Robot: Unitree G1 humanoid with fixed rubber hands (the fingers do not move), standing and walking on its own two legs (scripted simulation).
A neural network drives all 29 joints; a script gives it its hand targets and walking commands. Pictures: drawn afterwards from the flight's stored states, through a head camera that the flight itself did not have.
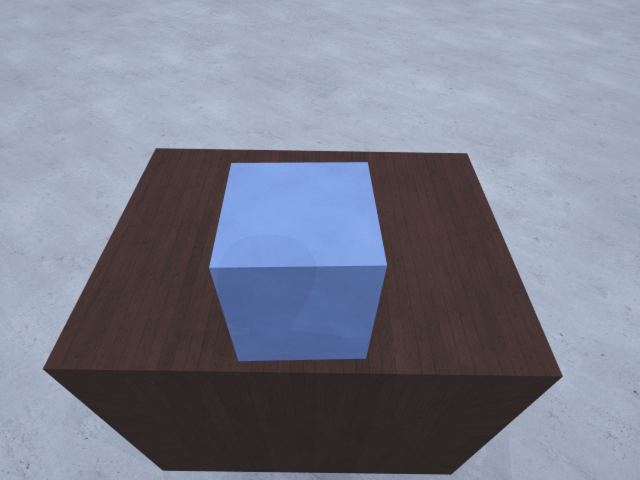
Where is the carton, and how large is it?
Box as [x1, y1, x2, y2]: [209, 162, 386, 360]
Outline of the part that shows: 367,162 231,163 209,268 238,360 365,358 386,267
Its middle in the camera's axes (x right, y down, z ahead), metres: -0.03 +0.04 +0.59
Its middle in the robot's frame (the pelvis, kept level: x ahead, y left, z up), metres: +0.43 +0.03 +0.01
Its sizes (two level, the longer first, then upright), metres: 0.202 0.196 0.237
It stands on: a pedestal, 0.66 m high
